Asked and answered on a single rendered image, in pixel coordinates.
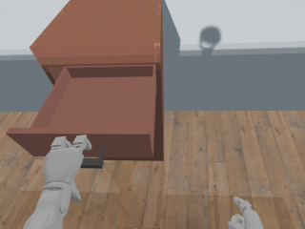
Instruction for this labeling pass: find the robot left hand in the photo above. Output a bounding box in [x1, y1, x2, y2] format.
[43, 135, 92, 202]

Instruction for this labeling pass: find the handle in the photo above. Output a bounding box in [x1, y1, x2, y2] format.
[80, 146, 105, 169]

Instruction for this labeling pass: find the drawer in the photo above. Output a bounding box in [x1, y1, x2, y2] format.
[6, 64, 156, 158]

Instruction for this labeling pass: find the robot left forearm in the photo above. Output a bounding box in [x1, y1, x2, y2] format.
[23, 181, 72, 229]

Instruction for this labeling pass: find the cabinet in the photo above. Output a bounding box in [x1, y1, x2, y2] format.
[30, 0, 164, 161]

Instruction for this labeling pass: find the robot right hand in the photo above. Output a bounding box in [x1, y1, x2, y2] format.
[228, 197, 264, 229]

